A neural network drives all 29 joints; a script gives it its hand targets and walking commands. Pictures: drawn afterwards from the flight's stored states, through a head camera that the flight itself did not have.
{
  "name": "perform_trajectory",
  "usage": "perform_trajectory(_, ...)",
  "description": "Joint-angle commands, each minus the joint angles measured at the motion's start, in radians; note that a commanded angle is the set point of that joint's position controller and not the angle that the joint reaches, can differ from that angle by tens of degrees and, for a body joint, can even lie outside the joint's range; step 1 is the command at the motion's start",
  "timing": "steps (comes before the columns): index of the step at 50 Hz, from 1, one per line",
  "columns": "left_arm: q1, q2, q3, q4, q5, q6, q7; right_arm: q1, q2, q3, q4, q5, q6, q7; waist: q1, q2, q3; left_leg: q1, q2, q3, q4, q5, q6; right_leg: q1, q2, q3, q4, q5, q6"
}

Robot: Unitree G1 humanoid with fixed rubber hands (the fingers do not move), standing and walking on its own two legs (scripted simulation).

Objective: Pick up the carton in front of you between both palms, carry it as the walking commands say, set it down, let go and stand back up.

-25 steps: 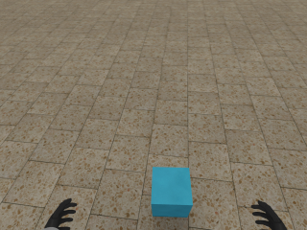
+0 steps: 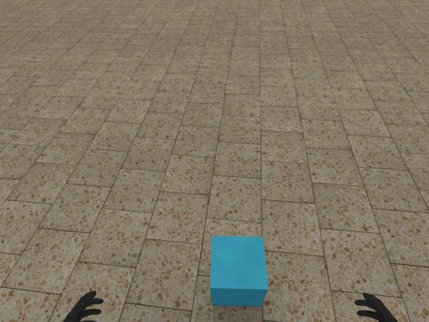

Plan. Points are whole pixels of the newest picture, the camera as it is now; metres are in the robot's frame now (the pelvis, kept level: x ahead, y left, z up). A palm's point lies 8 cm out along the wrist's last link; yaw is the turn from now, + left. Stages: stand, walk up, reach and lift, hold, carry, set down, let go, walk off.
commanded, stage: stand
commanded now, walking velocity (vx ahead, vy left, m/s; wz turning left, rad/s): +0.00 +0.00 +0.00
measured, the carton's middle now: (236, 272) +0.42 -0.05 -0.65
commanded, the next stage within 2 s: none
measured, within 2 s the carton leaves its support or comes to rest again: neither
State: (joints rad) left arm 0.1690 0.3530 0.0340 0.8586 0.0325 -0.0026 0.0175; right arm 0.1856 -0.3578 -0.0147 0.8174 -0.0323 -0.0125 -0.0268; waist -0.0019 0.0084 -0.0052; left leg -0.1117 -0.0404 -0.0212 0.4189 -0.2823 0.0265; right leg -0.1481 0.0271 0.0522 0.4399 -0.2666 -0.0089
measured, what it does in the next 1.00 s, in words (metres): stands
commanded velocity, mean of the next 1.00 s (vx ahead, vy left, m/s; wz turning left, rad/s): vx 0.00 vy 0.00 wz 0.00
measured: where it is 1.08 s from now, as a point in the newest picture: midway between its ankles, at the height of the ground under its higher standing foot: outside the picture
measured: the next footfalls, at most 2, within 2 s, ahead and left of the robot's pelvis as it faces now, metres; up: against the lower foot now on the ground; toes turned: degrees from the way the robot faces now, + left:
none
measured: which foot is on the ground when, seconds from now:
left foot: down 0.00-1.00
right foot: down 0.00-1.00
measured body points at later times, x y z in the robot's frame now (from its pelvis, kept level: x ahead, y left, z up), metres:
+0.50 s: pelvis -0.01 -0.01 +0.00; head -0.02 -0.01 +0.45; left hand +0.10 +0.31 -0.10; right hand +0.10 -0.31 -0.11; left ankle -0.04 +0.10 -0.74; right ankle -0.02 -0.12 -0.74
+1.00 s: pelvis -0.02 +0.00 +0.01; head -0.03 -0.01 +0.45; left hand +0.08 +0.31 -0.11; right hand +0.08 -0.32 -0.11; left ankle -0.04 +0.10 -0.74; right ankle -0.02 -0.12 -0.74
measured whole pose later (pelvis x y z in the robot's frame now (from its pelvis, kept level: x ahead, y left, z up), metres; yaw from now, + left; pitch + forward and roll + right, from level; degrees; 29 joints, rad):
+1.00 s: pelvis -0.02 +0.00 +0.01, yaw +0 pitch -3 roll +0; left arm 0.13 0.38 0.01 1.00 0.02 -0.01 0.01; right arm 0.15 -0.39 0.00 0.98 -0.02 -0.01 -0.02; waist 0.00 0.00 0.03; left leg -0.08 -0.03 -0.02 0.34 -0.21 0.02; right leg -0.12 0.03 0.06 0.37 -0.19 -0.01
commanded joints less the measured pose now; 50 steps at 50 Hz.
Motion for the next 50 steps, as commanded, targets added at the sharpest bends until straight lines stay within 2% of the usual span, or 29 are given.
perform_trajectory(1,-0.029,0.176,0.041,-0.044,-0.007,-0.014,-0.001,-0.002,-0.147,-0.027,-0.022,0.012,-0.015,-0.006,0.009,0.01,0.013,-0.042,0.129,-0.116,-0.073,0.237,-0.01,0.0,-0.104,0.1,-0.054,0.207,-0.025)
perform_trajectory(2,-0.044,0.17,0.038,-0.031,-0.004,-0.015,0.0,-0.054,-0.163,-0.03,-0.018,-0.002,-0.01,-0.004,0.011,-0.039,-0.019,-0.01,0.138,-0.12,-0.095,0.187,-0.01,0.005,-0.1,0.093,-0.073,0.192,-0.018)
perform_trajectory(3,-0.051,0.138,0.027,-0.045,-0.004,-0.011,-0.002,-0.045,-0.166,-0.03,-0.029,0.011,-0.014,-0.003,0.003,0.008,-0.044,-0.025,0.124,-0.102,-0.061,0.208,-0.012,0.034,-0.108,0.102,-0.074,0.257,-0.021)
perform_trajectory(4,-0.03,0.177,0.039,-0.029,-0.002,-0.018,0.003,-0.017,-0.153,-0.023,-0.017,0.008,-0.013,-0.005,-0.013,-0.03,-0.015,0.009,0.122,-0.093,-0.075,0.263,-0.018,0.009,-0.115,0.099,-0.051,0.285,-0.026)
perform_trajectory(5,-0.034,0.166,0.031,-0.032,-0.011,-0.02,-0.001,-0.051,-0.182,-0.027,-0.021,0.0,-0.014,-0.004,0.018,-0.031,-0.009,-0.004,0.128,-0.095,-0.065,0.27,-0.02,0.006,-0.106,0.104,-0.068,0.277,-0.022)
perform_trajectory(6,-0.063,0.128,0.023,-0.016,-0.002,-0.023,0.005,-0.083,-0.173,-0.038,-0.019,0.0,-0.01,-0.004,0.011,0.003,-0.04,-0.01,0.12,-0.098,-0.068,0.241,-0.025,0.035,-0.109,0.092,-0.058,0.308,-0.013)
perform_trajectory(7,-0.062,0.138,0.02,-0.022,0.0,-0.021,0.002,-0.025,-0.18,-0.033,-0.007,-0.003,-0.01,0.0,-0.007,-0.031,0.001,-0.023,0.126,-0.088,-0.084,0.243,-0.021,0.028,-0.104,0.085,-0.059,0.289,-0.01)
perform_trajectory(10,-0.04,0.17,0.025,0.012,-0.015,-0.015,0.002,-0.073,-0.164,-0.025,0.001,0.007,-0.01,0.002,0.015,-0.013,0.026,-0.023,0.125,-0.104,-0.084,0.2,-0.015,0.001,-0.107,0.098,-0.098,0.246,-0.01)
perform_trajectory(12,-0.08,0.153,0.026,-0.001,-0.01,-0.015,0.004,-0.05,-0.18,-0.035,0.011,0.011,-0.009,-0.002,-0.008,-0.003,0.015,-0.041,0.126,-0.072,-0.084,0.158,-0.017,0.013,-0.131,0.135,-0.114,0.229,-0.029)
perform_trajectory(15,-0.03,0.175,0.026,0.026,-0.022,-0.017,0.001,-0.031,-0.154,-0.013,0.042,0.004,-0.015,0.002,-0.004,0.016,-0.024,0.0,0.133,-0.099,-0.095,0.191,-0.01,0.058,-0.121,0.113,-0.092,0.271,-0.023)
perform_trajectory(16,-0.055,0.209,0.034,0.034,-0.008,-0.018,-0.002,-0.029,-0.155,-0.014,0.032,0.004,-0.015,-0.002,-0.006,-0.045,-0.01,-0.035,0.13,-0.101,-0.1,0.228,-0.008,0.042,-0.109,0.084,-0.08,0.265,-0.018)
perform_trajectory(17,-0.038,0.189,0.031,0.036,-0.01,-0.019,-0.004,-0.047,-0.16,-0.007,0.039,0.007,-0.019,-0.003,0.01,0.022,-0.034,-0.01,0.133,-0.103,-0.081,0.258,-0.009,0.061,-0.114,0.106,-0.091,0.279,-0.032)
perform_trajectory(19,-0.073,0.186,0.025,0.034,-0.017,-0.01,-0.002,-0.067,-0.169,-0.012,0.047,0.017,-0.018,-0.001,0.003,-0.03,-0.026,-0.013,0.132,-0.108,-0.085,0.231,-0.013,0.056,-0.121,0.102,-0.084,0.305,-0.024)
perform_trajectory(21,-0.061,0.158,0.024,0.048,-0.016,-0.014,0.002,-0.091,-0.207,-0.024,0.057,0.012,-0.013,-0.003,0.008,0.036,0.019,-0.025,0.133,-0.102,-0.1,0.22,-0.008,0.032,-0.107,0.109,-0.097,0.241,-0.019)
perform_trajectory(22,-0.074,0.196,0.028,0.052,-0.01,-0.013,0.001,-0.079,-0.187,-0.027,0.044,0.006,-0.013,-0.003,-0.015,-0.029,0.018,-0.004,0.126,-0.112,-0.117,0.185,-0.01,0.028,-0.112,0.1,-0.106,0.243,-0.012)
perform_trajectory(23,-0.074,0.21,0.033,0.053,-0.011,-0.007,0.002,-0.092,-0.189,-0.016,0.051,0.008,-0.007,0.005,0.005,0.001,0.007,0.003,0.13,-0.102,-0.099,0.16,-0.015,0.027,-0.106,0.104,-0.113,0.254,-0.014)
perform_trajectory(24,-0.086,0.206,0.031,0.064,-0.012,-0.01,0.001,-0.069,-0.171,-0.02,0.05,0.019,-0.012,0.003,-0.01,-0.043,-0.013,0.004,0.133,-0.11,-0.108,0.174,-0.011,0.037,-0.121,0.113,-0.113,0.241,-0.011)
perform_trajectory(27,-0.07,0.192,0.026,0.062,-0.015,-0.021,-0.005,-0.065,-0.19,-0.02,0.085,0.004,-0.008,0.002,0.006,0.011,0.01,-0.007,0.132,-0.103,-0.134,0.156,-0.008,0.038,-0.111,0.11,-0.127,0.226,-0.011)
perform_trajectory(30,-0.068,0.207,0.02,0.073,-0.009,-0.027,-0.003,-0.094,-0.186,-0.021,0.077,0.011,-0.011,0.007,0.014,-0.029,0.001,0.021,0.143,-0.105,-0.111,0.185,-0.01,0.028,-0.126,0.109,-0.125,0.271,-0.012)
perform_trajectory(33,-0.095,0.186,0.018,0.069,-0.012,-0.019,-0.008,-0.049,-0.199,-0.015,0.101,0.01,-0.011,0.0,-0.008,0.014,0.004,-0.003,0.129,-0.087,-0.127,0.179,-0.012,0.037,-0.121,0.122,-0.114,0.243,-0.019)
perform_trajectory(35,-0.099,0.165,0.011,0.071,0.0,-0.02,-0.009,-0.091,-0.206,-0.017,0.098,0.0,-0.011,0.0,-0.002,-0.036,-0.003,-0.019,0.146,-0.099,-0.117,0.155,-0.006,0.035,-0.118,0.104,-0.122,0.226,-0.023)
perform_trajectory(36,-0.079,0.18,0.011,0.075,-0.01,-0.017,-0.008,-0.079,-0.204,-0.021,0.101,0.013,-0.011,0.006,-0.003,0.02,-0.01,-0.013,0.137,-0.096,-0.116,0.176,-0.01,0.051,-0.117,0.109,-0.117,0.26,-0.024)
perform_trajectory(37,-0.058,0.202,0.02,0.078,-0.01,-0.02,-0.002,-0.096,-0.186,-0.017,0.092,0.012,-0.01,0.007,0.007,-0.034,-0.003,-0.01,0.144,-0.1,-0.121,0.189,-0.006,0.048,-0.121,0.091,-0.117,0.275,-0.015)
perform_trajectory(38,-0.06,0.238,0.027,0.095,-0.014,-0.018,-0.003,-0.078,-0.21,-0.019,0.11,0.009,-0.006,0.008,0.001,-0.009,0.018,-0.008,0.134,-0.095,-0.133,0.176,-0.008,0.043,-0.125,0.108,-0.115,0.243,-0.016)
perform_trajectory(40,-0.084,0.187,0.01,0.078,-0.011,-0.02,-0.004,-0.058,-0.191,-0.017,0.112,0.007,-0.012,0.003,0.008,-0.051,0.033,-0.005,0.131,-0.104,-0.132,0.209,-0.005,0.024,-0.129,0.099,-0.12,0.247,-0.022)
perform_trajectory(41,-0.072,0.183,0.007,0.08,-0.014,-0.02,-0.006,-0.048,-0.199,-0.025,0.121,0.016,-0.013,-0.003,0.002,0.015,0.003,0.011,0.135,-0.109,-0.135,0.169,-0.003,0.038,-0.134,0.132,-0.124,0.203,-0.027)
perform_trajectory(47,-0.076,0.183,0.009,0.085,-0.01,-0.018,-0.004,-0.092,-0.228,-0.028,0.112,0.01,-0.013,0.007,0.01,0.009,0.026,-0.014,0.139,-0.107,-0.126,0.16,-0.012,0.038,-0.124,0.116,-0.132,0.223,-0.018)
perform_trajectory(49,-0.061,0.207,0.016,0.109,-0.008,-0.021,-0.004,-0.076,-0.212,-0.02,0.12,0.006,-0.011,0.006,0.0,-0.025,0.069,-0.007,0.137,-0.115,-0.155,0.143,-0.014,-0.002,-0.118,0.094,-0.112,0.163,-0.013)
perform_trajectory(50,-0.081,0.21,0.019,0.093,-0.015,-0.018,-0.006,-0.085,-0.207,-0.028,0.123,0.014,-0.006,0.005,0.011,0.024,0.023,-0.014,0.137,-0.09,-0.154,0.12,-0.021,0.017,-0.114,0.105,-0.132,0.176,-0.008)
